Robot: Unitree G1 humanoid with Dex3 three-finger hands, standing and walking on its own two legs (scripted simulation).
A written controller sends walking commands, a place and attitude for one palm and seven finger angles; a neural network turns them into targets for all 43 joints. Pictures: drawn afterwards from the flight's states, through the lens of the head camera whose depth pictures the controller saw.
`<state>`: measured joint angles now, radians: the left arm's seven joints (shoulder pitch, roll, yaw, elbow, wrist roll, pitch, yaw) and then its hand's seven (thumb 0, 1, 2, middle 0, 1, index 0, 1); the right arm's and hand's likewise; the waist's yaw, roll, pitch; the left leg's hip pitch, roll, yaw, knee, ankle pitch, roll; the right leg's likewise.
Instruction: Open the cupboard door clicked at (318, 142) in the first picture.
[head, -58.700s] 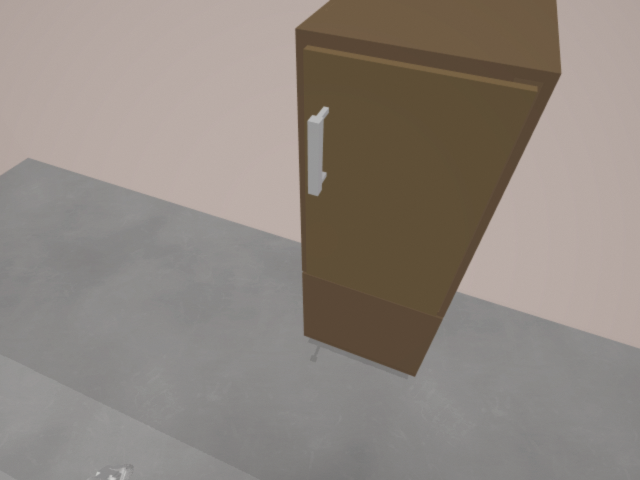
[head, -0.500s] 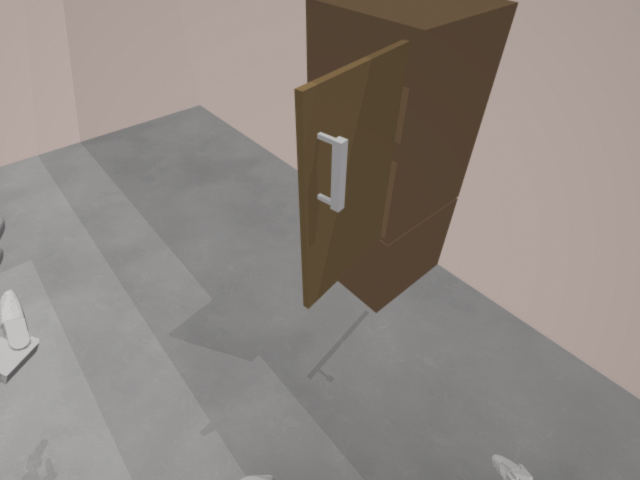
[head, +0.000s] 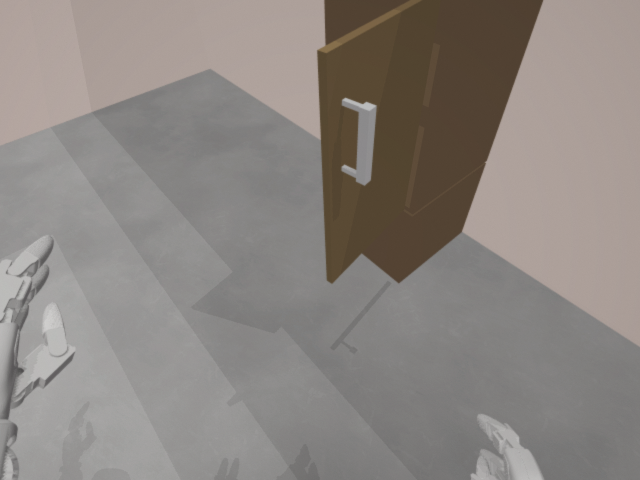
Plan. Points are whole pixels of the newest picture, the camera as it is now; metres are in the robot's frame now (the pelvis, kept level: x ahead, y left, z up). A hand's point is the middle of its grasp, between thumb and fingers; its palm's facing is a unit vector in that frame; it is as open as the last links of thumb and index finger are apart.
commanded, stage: let the arm hang, fingers relaxed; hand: left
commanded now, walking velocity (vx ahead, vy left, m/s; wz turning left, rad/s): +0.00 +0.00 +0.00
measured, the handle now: (356, 142) +0.66 -0.03 +0.06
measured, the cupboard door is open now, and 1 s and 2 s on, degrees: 100 100 100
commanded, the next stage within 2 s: look to check the result in 1.06 s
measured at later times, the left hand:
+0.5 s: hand out of the picture -0.04 +0.20 -0.16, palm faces +0.07 -0.97 -0.24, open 7.2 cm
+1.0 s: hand out of the picture -0.02 +0.21 -0.16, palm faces +0.04 -0.97 -0.22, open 7.4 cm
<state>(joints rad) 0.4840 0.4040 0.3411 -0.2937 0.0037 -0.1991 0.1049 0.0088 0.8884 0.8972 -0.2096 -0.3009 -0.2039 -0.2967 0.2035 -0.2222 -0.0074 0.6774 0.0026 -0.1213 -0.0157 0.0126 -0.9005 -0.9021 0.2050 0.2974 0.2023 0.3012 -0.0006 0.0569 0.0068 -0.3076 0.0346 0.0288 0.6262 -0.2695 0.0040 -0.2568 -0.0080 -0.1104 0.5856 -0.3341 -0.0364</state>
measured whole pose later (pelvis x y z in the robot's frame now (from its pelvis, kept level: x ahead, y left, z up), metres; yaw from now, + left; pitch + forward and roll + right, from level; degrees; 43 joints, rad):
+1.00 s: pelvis -0.05 +0.02 +0.02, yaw +2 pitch -2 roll +0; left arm 0.20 0.19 0.01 1.14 0.01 -0.01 0.01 0.01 0.90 0.90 -0.20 -0.30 -0.20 -0.29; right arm 0.25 -0.20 -0.01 1.15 -0.02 0.01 -0.02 0.01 -0.91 -0.90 0.20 0.30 0.20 0.30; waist -0.01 0.02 0.05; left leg -0.19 -0.02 0.03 0.38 -0.17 0.03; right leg -0.16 0.01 -0.01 0.39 -0.20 -0.01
